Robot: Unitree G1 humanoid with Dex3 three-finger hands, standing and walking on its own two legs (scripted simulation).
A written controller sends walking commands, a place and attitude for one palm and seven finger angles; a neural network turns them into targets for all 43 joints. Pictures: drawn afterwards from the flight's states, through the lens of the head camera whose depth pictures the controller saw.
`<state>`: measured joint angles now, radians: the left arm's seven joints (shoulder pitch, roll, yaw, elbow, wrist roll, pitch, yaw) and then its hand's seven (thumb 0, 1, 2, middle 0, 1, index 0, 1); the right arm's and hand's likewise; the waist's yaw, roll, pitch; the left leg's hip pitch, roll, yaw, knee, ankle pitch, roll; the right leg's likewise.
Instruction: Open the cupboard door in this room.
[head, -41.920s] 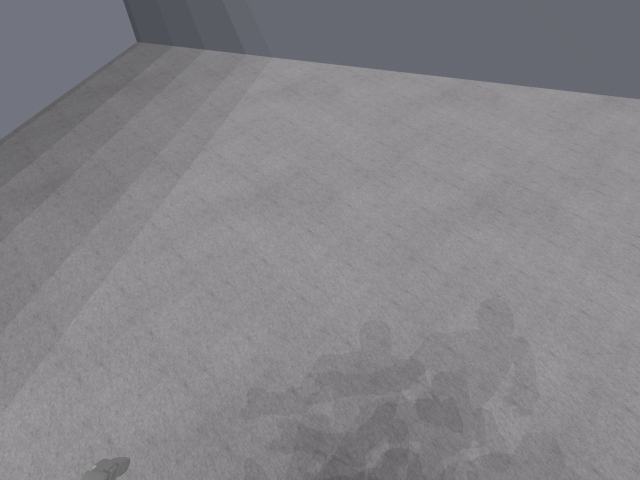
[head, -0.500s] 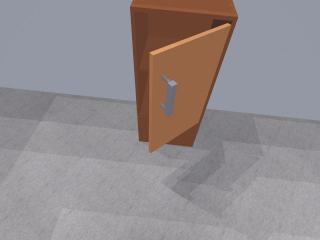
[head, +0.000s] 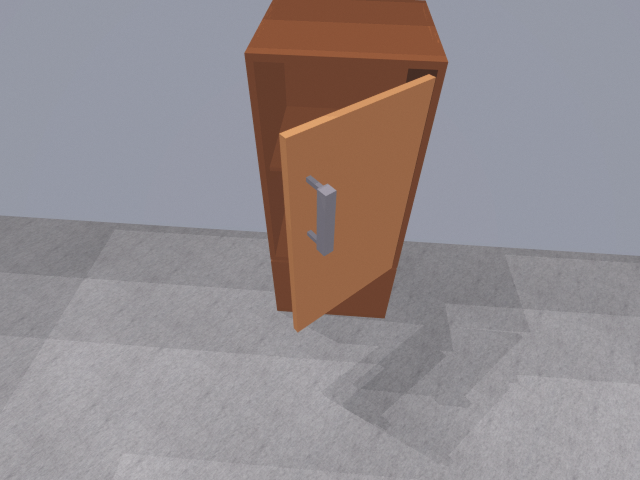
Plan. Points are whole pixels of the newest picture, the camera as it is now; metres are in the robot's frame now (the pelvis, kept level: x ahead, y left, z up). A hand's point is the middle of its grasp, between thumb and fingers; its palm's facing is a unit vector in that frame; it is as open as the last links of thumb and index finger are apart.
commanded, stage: let the arm hang, fingers relaxed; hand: left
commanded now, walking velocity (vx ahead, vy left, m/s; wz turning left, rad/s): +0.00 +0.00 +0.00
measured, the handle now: (318, 216) +0.57 +0.04 -0.02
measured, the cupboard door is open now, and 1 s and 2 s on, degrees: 43 43 43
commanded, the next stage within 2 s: look to check the result in 0.12 s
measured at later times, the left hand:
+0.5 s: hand out of the picture -0.03 +0.14 -0.18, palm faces +0.08 -0.98 -0.18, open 7.4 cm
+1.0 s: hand out of the picture -0.01 +0.15 -0.18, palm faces +0.04 -0.98 -0.17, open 7.4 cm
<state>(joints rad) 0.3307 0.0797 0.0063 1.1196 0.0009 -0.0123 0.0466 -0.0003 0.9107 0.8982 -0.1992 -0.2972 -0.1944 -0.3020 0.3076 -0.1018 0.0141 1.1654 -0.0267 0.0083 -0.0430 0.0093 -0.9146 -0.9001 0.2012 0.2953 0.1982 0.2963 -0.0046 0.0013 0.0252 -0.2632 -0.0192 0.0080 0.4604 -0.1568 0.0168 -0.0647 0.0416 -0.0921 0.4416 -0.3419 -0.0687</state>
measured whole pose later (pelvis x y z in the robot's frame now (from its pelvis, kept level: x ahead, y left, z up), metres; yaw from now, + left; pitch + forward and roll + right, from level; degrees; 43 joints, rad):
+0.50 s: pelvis +0.02 -0.01 +0.00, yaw +0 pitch -2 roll +1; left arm 0.37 0.11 0.01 1.14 0.00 0.00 0.05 0.00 0.91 0.90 -0.20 -0.30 -0.19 -0.30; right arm 0.27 -0.12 0.01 1.16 -0.02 0.01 -0.06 0.01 -0.92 -0.90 0.20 0.30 0.20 0.30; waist 0.01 0.00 0.06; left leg -0.24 -0.01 0.01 0.47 -0.19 0.00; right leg -0.02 0.06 -0.09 0.40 -0.35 -0.08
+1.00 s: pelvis +0.02 +0.00 +0.00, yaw -4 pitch -2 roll +0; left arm 0.34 0.11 0.04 1.10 0.01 0.03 0.03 0.00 0.91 0.90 -0.20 -0.30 -0.20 -0.30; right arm 0.26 -0.13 -0.01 1.13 -0.02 0.02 -0.06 0.01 -0.91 -0.90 0.20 0.30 0.20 0.30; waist 0.02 -0.01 0.07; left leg -0.27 0.02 0.06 0.52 -0.23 0.01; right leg -0.07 0.07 -0.04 0.46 -0.36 -0.08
